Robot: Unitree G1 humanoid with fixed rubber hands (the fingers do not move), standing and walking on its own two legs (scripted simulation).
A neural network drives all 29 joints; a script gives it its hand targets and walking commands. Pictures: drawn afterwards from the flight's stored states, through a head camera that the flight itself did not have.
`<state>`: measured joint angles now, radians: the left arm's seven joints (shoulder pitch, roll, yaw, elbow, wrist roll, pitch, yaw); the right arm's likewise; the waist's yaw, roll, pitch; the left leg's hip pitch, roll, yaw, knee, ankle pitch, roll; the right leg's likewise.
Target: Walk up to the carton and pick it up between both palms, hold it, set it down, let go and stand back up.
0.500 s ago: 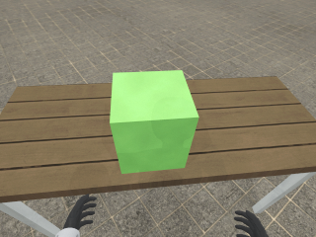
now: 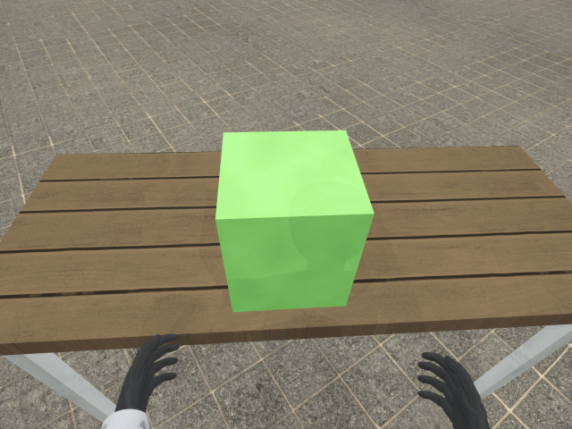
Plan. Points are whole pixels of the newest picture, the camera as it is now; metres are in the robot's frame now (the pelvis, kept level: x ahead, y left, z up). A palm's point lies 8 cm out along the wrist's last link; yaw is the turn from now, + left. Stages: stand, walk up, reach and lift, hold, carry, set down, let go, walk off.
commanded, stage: reach and lift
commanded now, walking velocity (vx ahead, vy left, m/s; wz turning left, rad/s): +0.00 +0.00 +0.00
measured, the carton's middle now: (287, 223) +0.45 +0.05 +0.02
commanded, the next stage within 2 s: none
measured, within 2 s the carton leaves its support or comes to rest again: neither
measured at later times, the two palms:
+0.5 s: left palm (142, 353) +0.21 +0.22 +0.01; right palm (458, 358) +0.23 -0.19 +0.02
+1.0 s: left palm (139, 282) +0.28 +0.24 +0.07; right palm (456, 286) +0.31 -0.19 +0.07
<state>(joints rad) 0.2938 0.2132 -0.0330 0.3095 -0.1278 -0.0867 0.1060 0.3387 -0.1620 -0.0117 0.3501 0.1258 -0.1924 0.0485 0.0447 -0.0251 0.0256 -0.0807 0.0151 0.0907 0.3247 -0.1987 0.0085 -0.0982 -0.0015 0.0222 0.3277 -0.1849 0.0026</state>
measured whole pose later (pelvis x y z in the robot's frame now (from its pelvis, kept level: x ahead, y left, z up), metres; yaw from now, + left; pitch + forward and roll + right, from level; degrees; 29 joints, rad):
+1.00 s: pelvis +0.00 -0.01 +0.00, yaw +1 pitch +1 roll +0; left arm -0.11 0.22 0.13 0.10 -0.19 0.33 0.04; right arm -0.10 -0.25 0.00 0.18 0.28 0.11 -0.06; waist 0.06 -0.01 0.00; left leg -0.13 0.03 0.08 0.29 -0.17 0.00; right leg -0.14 0.01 0.01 0.28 -0.16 -0.01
